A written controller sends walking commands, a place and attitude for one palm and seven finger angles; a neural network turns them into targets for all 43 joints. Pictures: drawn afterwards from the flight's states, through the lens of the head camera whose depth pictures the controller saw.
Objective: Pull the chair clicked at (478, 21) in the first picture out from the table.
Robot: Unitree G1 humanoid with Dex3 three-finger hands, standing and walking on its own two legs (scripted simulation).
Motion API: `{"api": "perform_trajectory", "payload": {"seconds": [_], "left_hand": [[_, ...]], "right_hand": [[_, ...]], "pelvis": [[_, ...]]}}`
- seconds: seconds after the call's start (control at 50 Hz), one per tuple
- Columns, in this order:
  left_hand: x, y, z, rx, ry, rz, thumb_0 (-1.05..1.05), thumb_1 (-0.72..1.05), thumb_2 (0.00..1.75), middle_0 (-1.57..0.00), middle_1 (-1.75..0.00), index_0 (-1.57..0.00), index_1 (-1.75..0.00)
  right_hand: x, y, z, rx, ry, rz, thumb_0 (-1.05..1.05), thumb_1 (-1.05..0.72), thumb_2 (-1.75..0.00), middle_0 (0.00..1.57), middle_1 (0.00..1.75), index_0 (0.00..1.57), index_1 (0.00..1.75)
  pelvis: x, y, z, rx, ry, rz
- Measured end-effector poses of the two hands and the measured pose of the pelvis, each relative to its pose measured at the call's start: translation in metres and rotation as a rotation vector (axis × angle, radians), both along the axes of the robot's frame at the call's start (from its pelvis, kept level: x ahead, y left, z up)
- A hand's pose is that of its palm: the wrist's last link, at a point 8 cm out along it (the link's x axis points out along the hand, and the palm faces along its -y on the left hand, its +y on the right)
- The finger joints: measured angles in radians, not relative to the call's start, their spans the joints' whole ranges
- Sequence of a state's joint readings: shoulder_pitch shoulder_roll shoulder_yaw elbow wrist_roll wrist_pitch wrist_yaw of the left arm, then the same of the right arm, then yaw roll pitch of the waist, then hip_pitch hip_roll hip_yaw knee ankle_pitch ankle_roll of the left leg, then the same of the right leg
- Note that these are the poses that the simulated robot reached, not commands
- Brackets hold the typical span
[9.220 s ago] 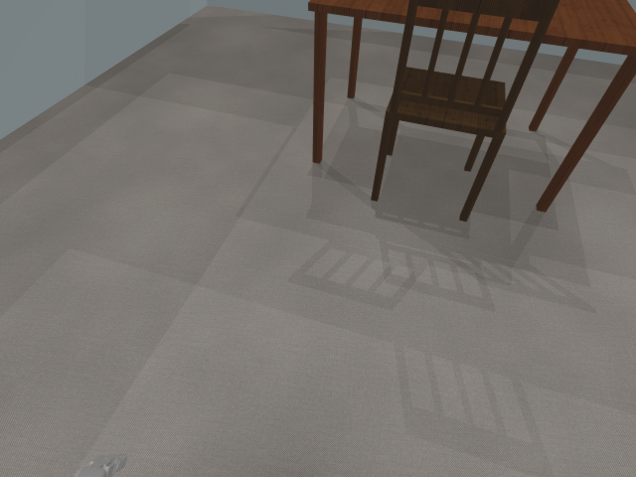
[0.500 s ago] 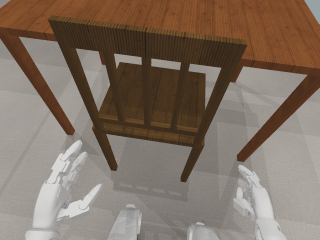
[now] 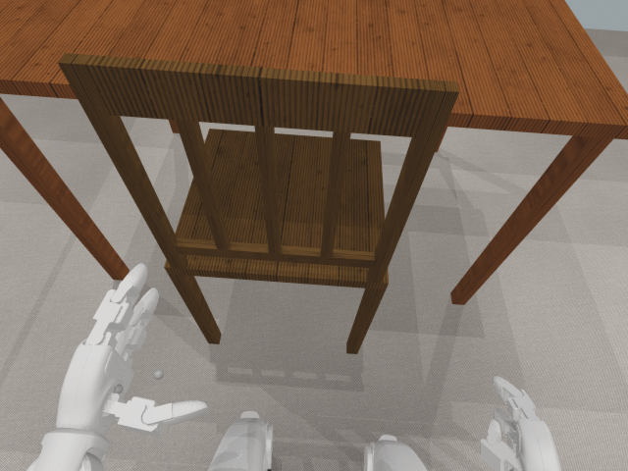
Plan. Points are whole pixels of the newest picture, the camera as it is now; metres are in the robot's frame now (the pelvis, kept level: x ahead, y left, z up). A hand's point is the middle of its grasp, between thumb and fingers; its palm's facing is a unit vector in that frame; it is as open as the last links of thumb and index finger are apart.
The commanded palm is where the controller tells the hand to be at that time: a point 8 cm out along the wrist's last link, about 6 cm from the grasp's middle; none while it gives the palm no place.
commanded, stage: raise the hand toward the chair's back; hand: left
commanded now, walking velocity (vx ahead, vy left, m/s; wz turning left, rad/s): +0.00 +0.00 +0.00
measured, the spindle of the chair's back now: (270, 198) +0.49 +0.09 +0.02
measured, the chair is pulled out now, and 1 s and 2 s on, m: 0.00 0.00 0.00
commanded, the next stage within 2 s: aim the fingers beside a spindle in 1.04 s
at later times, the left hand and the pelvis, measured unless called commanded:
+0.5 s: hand (132, 344) +0.25 +0.21 +0.06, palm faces +0.00 -1.00 -0.07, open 16.9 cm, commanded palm +0.23 +0.27 +0.06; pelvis +0.01 +0.01 +0.01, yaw +0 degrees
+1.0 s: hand (138, 337) +0.25 +0.21 +0.06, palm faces +0.00 -1.00 -0.07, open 16.9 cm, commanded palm +0.23 +0.26 +0.06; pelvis +0.01 +0.00 +0.02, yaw +0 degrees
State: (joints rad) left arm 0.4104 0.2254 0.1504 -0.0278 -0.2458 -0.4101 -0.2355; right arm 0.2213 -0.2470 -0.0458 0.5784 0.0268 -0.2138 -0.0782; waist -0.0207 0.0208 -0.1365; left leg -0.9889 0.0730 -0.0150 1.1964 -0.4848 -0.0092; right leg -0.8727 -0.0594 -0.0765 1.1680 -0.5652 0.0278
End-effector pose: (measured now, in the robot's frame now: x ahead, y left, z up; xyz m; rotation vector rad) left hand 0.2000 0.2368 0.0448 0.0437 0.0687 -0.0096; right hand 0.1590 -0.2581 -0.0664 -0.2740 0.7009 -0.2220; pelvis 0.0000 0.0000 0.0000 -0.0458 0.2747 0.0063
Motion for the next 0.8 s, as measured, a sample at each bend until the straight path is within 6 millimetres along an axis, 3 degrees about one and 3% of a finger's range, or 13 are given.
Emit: {"api": "perform_trajectory", "payload": {"seconds": [0.2, 0.36, 0.6, 0.8], "left_hand": [[0.008, 0.012, 0.008, 0.003, -0.013, 0.014, -0.01, -0.37, 0.36, -0.08, -0.1, -0.08, -0.1], [0.015, 0.023, 0.012, 0.01, -0.003, 0.012, -0.01, -0.47, 0.32, -0.07, -0.09, -0.07, -0.08], [0.032, 0.035, 0.02, 0.025, -0.006, 0.005, -0.01, -0.5, 0.31, -0.06, -0.08, -0.06, -0.08], [0.035, 0.029, 0.018, 0.015, 0.002, -0.003, -0.01, -0.5, 0.31, -0.06, -0.08, -0.06, -0.08]], "right_hand": [[0.031, 0.027, 0.016, 0.027, -0.069, 0.079, 0.01, -0.9, -0.9, 0.2, 0.3, 0.2, 0.3], [0.032, 0.042, 0.014, 0.054, -0.048, 0.106, 0.01, -0.9, -0.9, 0.2, 0.3, 0.2, 0.3], [0.011, 0.029, 0.01, 0.035, 0.016, 0.061, 0.01, -0.9, -0.9, 0.2, 0.3, 0.2, 0.3], [0.007, 0.017, 0.015, 0.019, 0.014, 0.038, 0.01, -0.9, -0.9, 0.2, 0.3, 0.2, 0.3]], "pelvis": [[0.004, 0.004, 0.006, -0.01, -0.01, 0.01], [0.007, 0.008, 0.01, -0.013, -0.012, 0.012], [0.01, 0.011, 0.015, -0.01, -0.012, 0.006], [0.012, 0.008, 0.017, -0.004, -0.012, 0.001]]}}
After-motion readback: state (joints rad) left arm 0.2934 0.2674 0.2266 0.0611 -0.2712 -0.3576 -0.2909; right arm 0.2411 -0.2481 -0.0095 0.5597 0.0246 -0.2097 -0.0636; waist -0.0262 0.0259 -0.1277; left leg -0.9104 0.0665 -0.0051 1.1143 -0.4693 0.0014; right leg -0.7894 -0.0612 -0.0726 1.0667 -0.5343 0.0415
